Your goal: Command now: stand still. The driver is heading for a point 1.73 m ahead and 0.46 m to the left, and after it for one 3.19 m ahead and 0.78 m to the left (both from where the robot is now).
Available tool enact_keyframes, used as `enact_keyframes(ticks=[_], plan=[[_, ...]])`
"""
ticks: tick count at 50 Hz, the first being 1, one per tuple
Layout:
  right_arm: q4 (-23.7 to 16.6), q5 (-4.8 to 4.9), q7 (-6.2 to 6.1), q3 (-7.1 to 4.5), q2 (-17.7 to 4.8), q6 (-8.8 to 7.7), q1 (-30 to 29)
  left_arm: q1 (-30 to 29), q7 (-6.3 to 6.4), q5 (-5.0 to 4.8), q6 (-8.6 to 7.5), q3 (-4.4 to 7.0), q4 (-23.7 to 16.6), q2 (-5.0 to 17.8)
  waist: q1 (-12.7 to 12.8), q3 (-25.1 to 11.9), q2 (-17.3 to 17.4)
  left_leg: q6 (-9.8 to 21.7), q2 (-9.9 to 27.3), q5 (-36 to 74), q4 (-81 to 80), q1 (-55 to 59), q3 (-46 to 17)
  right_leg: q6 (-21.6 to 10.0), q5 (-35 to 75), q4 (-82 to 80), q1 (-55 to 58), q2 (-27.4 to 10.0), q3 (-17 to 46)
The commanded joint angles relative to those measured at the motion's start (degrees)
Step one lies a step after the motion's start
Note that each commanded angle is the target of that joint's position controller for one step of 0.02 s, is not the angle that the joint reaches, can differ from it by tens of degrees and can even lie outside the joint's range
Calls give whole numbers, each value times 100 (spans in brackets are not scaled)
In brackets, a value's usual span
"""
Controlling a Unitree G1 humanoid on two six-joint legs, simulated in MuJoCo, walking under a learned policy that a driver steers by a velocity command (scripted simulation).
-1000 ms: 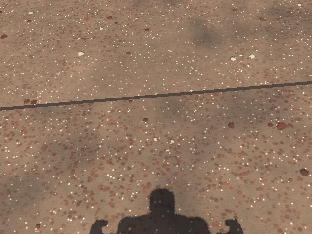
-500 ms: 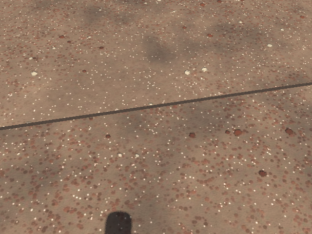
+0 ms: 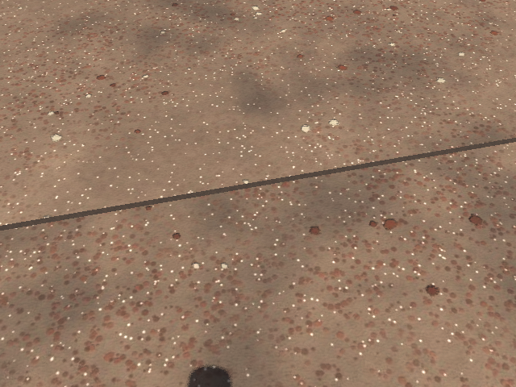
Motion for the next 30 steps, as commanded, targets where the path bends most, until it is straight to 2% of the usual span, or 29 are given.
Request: enact_keyframes(ticks=[1, 13, 23, 24, 25, 27, 28, 30], plan=[[-129, 10, -42, -130, -592, -57, -7, 64, 23, -9, -73, 156, -179, 625, 19, -106, -37, 53, 43, 761, -366, 270, -39, -111, 772, -715, -361, -243, 242], [467, 29, -104, -114, -520, -15, 168, 229, 60, -36, -73, 133, 405, 584, 13, -11, -18, 88, 12, 794, -452, 282, -1, -75, 876, -765, -316, -155, 105], [804, 35, -121, -73, -429, 6, 269, 382, 91, -52, -64, 90, 824, 543, 19, 57, 9, 115, -25, 750, -507, 268, 40, -58, 832, -813, -332, -118, 32], [884, 36, -122, -51, -351, 14, 377, 494, 99, -54, -53, 77, 913, 498, 21, -70, -26, 127, -108, 199, -494, 312, 134, -79, 218, -875, -286, -73, -6], [917, 72, -130, -59, -358, 23, 398, 524, 117, -89, -31, 105, 946, 577, 40, 22, -94, 178, -260, -696, -334, 169, 283, -172, -827, -908, -383, -26, 7], [843, 100, -133, -71, -398, -26, 285, 551, 138, -141, -35, 162, 902, 785, 112, 478, -306, 333, -362, -2057, -14, -473, 348, -479, -2586, -1164, -768, -272, 436], [771, 110, -108, -49, -319, -110, 184, 671, 130, -173, -87, 188, 909, 877, 174, 643, -490, 376, -346, -2009, 226, -772, 356, -664, -2944, -1381, -766, -567, 870], [700, 145, 4, 4, -78, -325, 132, 841, 95, -230, -205, 288, 963, 1142, 211, 675, -1111, 390, -327, -1059, 1148, -1061, 523, -1121, -3132, -1934, -541, -1381, 2028]])
Velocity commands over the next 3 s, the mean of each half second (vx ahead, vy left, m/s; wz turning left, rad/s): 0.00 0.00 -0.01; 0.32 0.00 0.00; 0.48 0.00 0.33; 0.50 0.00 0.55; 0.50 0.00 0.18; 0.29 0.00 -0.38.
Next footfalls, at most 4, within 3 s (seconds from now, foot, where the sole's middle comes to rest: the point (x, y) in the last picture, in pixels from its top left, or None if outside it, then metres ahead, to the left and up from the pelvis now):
1.14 right None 0.42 -0.11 -0.77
1.68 left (198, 333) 0.67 0.19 -0.77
2.20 right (219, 230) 1.02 0.14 -0.77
2.70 left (116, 203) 1.14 0.50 -0.77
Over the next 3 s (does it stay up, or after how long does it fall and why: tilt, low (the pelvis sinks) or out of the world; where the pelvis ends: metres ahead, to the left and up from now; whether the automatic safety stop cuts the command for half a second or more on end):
stays up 1.11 0.35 0.01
